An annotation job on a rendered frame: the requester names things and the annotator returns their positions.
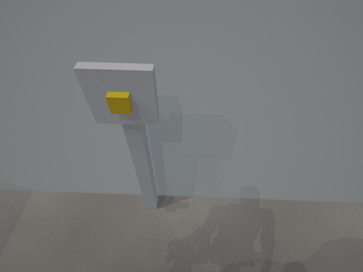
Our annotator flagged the panel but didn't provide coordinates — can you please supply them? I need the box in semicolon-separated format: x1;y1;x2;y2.
73;62;159;209

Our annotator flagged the button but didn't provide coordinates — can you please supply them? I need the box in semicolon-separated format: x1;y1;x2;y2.
105;92;133;114

